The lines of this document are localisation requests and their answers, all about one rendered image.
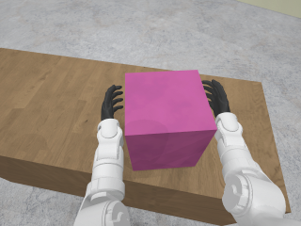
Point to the robot right hand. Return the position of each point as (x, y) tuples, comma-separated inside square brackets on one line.
[(219, 102)]

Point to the robot right upper arm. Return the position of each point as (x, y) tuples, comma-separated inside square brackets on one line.
[(255, 202)]

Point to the robot left hand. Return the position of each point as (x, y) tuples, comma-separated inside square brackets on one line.
[(107, 111)]

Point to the carton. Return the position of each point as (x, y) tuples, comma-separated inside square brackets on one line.
[(168, 120)]

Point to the left robot forearm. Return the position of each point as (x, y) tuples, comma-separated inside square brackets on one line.
[(108, 166)]

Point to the right robot forearm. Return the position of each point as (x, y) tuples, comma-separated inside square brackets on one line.
[(234, 155)]

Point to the robot left upper arm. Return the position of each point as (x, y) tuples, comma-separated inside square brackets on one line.
[(109, 213)]

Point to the pedestal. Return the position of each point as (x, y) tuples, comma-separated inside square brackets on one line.
[(50, 109)]

